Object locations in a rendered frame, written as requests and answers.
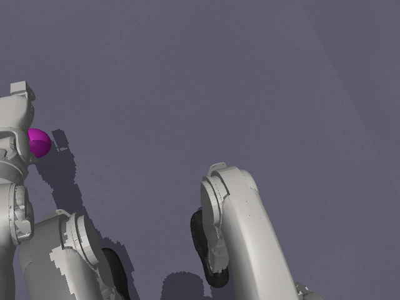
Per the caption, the ball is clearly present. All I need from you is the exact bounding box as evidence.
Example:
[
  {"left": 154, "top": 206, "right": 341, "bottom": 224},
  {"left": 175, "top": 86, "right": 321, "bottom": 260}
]
[{"left": 26, "top": 128, "right": 51, "bottom": 158}]

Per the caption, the left robot arm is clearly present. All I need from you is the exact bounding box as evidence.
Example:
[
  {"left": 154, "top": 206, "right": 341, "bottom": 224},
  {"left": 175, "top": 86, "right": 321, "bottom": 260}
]
[{"left": 0, "top": 127, "right": 34, "bottom": 300}]

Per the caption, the left robot foot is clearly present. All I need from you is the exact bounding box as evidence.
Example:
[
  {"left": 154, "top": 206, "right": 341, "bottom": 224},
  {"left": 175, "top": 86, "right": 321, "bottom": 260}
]
[{"left": 102, "top": 248, "right": 131, "bottom": 300}]

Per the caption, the right robot foot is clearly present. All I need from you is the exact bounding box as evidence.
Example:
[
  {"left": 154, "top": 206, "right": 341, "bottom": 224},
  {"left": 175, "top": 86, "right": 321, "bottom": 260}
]
[{"left": 191, "top": 210, "right": 229, "bottom": 288}]

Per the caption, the left robot hand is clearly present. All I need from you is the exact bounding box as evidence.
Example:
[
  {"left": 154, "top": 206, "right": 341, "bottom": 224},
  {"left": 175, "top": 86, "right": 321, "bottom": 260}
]
[{"left": 0, "top": 81, "right": 39, "bottom": 165}]

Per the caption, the right robot hand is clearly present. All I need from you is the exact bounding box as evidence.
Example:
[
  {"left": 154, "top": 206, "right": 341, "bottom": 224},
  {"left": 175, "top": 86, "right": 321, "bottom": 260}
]
[{"left": 294, "top": 281, "right": 324, "bottom": 300}]

